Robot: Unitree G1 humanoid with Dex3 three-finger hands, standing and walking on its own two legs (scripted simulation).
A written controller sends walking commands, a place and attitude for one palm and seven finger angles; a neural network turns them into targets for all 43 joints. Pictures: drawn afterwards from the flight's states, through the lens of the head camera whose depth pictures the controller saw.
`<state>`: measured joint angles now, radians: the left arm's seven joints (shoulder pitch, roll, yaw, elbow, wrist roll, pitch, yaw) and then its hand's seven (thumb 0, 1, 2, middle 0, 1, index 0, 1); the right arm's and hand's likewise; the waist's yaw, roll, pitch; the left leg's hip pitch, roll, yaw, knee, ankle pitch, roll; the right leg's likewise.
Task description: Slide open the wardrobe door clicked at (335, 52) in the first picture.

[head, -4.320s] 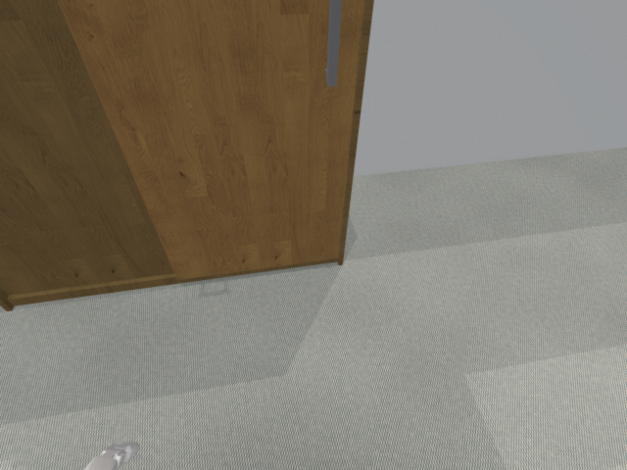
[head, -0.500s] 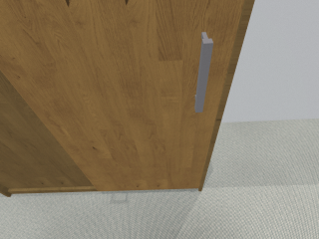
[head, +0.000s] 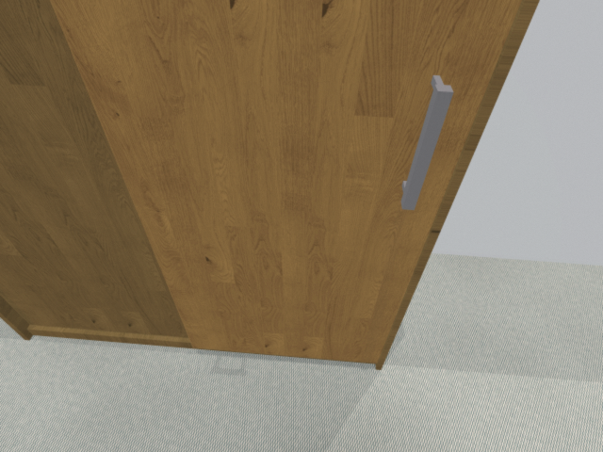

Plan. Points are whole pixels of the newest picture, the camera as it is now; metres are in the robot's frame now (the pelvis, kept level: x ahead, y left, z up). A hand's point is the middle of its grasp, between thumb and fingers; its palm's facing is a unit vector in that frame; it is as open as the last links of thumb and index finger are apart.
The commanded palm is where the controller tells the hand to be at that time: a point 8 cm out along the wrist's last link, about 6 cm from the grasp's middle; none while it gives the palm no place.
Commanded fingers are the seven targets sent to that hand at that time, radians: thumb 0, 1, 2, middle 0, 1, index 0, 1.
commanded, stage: come to a stop and stand still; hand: right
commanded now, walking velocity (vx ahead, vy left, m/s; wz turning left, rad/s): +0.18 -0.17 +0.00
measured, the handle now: (421, 147) +0.55 -0.15 +0.15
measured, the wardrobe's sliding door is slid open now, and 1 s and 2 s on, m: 0.00 0.00 0.00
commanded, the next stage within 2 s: look again from close up in 0.86 s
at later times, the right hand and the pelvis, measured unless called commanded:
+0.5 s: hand out of the picture -0.08 -0.17 -0.17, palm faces +0.16 +0.98 -0.13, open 7.4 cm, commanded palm none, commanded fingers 0.00 -0.90 -0.90 0.20 0.30 0.20 0.30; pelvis -0.01 -0.03 +0.00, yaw -2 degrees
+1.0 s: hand out of the picture +0.01 -0.22 -0.17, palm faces +0.03 +0.97 -0.23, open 7.4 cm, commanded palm none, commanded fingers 0.00 -0.90 -0.90 0.20 0.30 0.20 0.30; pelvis -0.01 -0.04 +0.01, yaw -1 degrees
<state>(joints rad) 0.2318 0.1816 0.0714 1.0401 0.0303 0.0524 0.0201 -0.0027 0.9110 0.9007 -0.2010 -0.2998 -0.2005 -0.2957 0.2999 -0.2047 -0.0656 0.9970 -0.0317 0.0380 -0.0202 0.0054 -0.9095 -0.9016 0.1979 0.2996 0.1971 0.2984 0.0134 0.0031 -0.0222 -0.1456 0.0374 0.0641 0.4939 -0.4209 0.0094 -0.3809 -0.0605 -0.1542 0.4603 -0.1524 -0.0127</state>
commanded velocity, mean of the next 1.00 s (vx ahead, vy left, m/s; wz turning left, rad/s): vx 0.04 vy -0.04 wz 0.00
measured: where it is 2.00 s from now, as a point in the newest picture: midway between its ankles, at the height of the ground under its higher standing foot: outside the picture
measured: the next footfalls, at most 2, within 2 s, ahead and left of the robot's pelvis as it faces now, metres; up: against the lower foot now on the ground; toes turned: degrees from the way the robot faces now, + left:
right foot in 0.44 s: +0.01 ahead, -0.15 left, +0.00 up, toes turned -8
